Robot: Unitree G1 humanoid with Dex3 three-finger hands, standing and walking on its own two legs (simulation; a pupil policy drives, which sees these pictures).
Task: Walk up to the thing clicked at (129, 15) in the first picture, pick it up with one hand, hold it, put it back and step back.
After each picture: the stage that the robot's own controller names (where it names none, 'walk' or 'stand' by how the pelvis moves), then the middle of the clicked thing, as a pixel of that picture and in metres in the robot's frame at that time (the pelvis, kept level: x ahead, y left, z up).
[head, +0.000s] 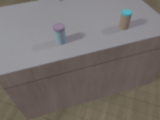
stand; (125, 19) +0.93 -0.23 -0.11
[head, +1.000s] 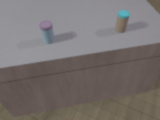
sink last; (122, 21) +0.83 -0.18 -0.08
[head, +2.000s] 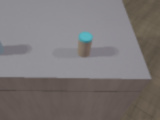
sink last; (84, 45) +0.62 +0.04 -0.07
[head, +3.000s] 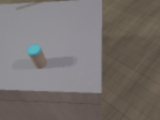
walk; (37, 56) +0.56 +0.30 -0.09
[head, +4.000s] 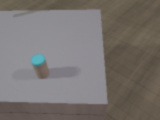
stand; (40, 66) +0.53 +0.25 -0.10
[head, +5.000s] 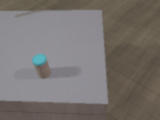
stand; (42, 66) +0.53 +0.25 -0.11
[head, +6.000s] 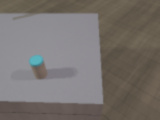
stand; (38, 67) +0.54 +0.26 -0.11
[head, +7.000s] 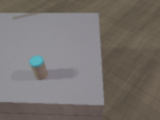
stand; (39, 68) +0.54 +0.26 -0.11
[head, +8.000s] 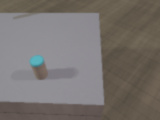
stand; (39, 67) +0.54 +0.26 -0.11
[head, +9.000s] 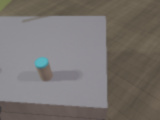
rise first; (44, 69) +0.53 +0.27 -0.11
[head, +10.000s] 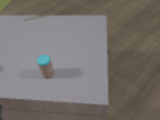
go down; (46, 67) +0.55 +0.26 -0.11
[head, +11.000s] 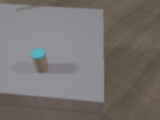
go down; (40, 61) +0.56 +0.24 -0.10
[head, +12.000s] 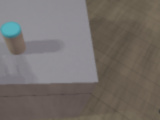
go down; (14, 39) +0.55 +0.24 -0.03
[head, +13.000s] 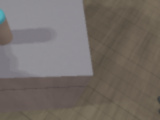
close in; out of the picture +0.55 +0.25 -0.01
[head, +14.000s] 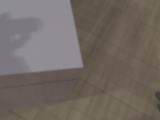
close; out of the picture +0.56 +0.26 +0.02
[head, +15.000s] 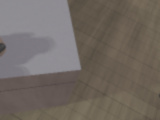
lift; out of the picture +0.50 +0.23 +0.02
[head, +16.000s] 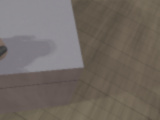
lift; out of the picture +0.49 +0.24 +0.02
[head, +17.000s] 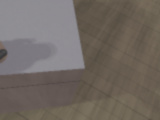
lift; out of the picture +0.47 +0.24 +0.02
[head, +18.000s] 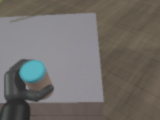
lift; (38, 81) +0.32 +0.16 +0.13
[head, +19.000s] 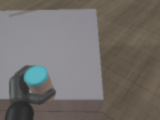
hold; (41, 85) +0.32 +0.16 +0.08
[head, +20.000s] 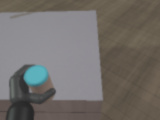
hold; (41, 84) +0.33 +0.16 +0.08
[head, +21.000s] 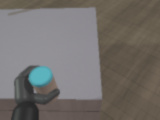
hold; (45, 85) +0.33 +0.15 +0.07
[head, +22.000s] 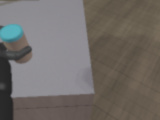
crouch; (17, 44) +0.45 +0.21 +0.11
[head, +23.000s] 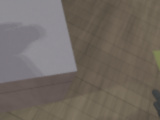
lower; out of the picture +0.53 +0.26 +0.00
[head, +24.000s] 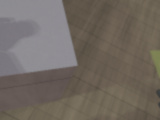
lower; out of the picture +0.53 +0.26 +0.02
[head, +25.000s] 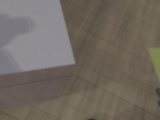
lower; out of the picture +0.54 +0.26 +0.02
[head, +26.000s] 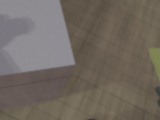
lower; out of the picture +0.54 +0.26 +0.02
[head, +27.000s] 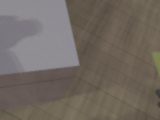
loosen; out of the picture +0.53 +0.25 +0.02
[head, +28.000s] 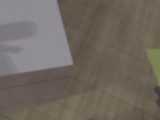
withdraw; out of the picture +0.53 +0.25 +0.02
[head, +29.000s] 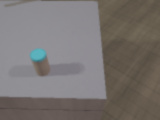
sink last; (40, 62) +0.51 +0.22 -0.05
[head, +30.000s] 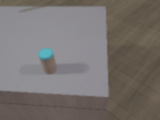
stand; (48, 61) +0.54 +0.23 -0.05
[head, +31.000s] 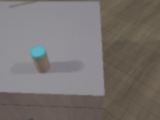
stand; (40, 60) +0.53 +0.23 -0.04
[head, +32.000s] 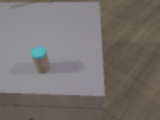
stand; (41, 60) +0.52 +0.23 -0.04
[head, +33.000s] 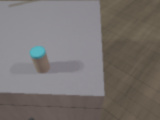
stand; (40, 60) +0.52 +0.24 -0.04
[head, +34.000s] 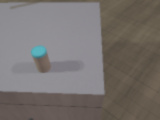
stand; (41, 59) +0.53 +0.23 -0.04
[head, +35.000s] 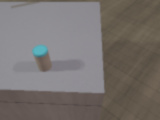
stand; (42, 58) +0.54 +0.22 -0.05
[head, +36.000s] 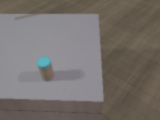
stand; (45, 69) +0.54 +0.23 -0.11
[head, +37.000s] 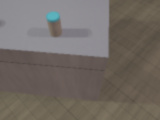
walk; (54, 24) +0.71 +0.17 -0.08
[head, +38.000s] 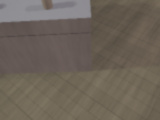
walk; out of the picture +1.00 +0.30 -0.08
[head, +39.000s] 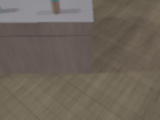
stand; (55, 5) +1.13 +0.26 -0.10
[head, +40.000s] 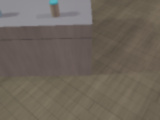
stand; (54, 8) +1.13 +0.26 -0.11
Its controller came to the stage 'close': yes
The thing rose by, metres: 0.20
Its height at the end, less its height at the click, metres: +0.00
